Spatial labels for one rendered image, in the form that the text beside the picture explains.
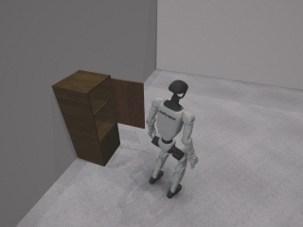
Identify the left robot hand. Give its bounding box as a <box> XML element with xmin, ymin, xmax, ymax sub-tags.
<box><xmin>148</xmin><ymin>129</ymin><xmax>157</xmax><ymax>139</ymax></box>

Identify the humanoid robot torso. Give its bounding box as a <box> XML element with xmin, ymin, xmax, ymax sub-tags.
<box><xmin>156</xmin><ymin>99</ymin><xmax>186</xmax><ymax>154</ymax></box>

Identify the cupboard door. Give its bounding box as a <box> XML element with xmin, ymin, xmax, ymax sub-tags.
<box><xmin>111</xmin><ymin>78</ymin><xmax>145</xmax><ymax>129</ymax></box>

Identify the robot left forearm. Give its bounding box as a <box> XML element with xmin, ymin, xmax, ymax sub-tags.
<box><xmin>146</xmin><ymin>120</ymin><xmax>155</xmax><ymax>131</ymax></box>

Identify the robot left upper arm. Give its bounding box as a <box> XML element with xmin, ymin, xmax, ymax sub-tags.
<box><xmin>147</xmin><ymin>97</ymin><xmax>165</xmax><ymax>124</ymax></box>

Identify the right robot hand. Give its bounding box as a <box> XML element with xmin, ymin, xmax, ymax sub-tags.
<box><xmin>187</xmin><ymin>156</ymin><xmax>198</xmax><ymax>169</ymax></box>

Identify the robot right forearm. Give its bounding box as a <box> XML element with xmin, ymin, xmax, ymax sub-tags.
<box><xmin>184</xmin><ymin>138</ymin><xmax>196</xmax><ymax>160</ymax></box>

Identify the robot right upper arm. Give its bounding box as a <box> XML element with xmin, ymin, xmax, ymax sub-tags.
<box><xmin>181</xmin><ymin>110</ymin><xmax>195</xmax><ymax>146</ymax></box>

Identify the humanoid robot head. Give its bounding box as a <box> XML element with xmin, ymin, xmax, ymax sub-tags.
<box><xmin>163</xmin><ymin>79</ymin><xmax>188</xmax><ymax>112</ymax></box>

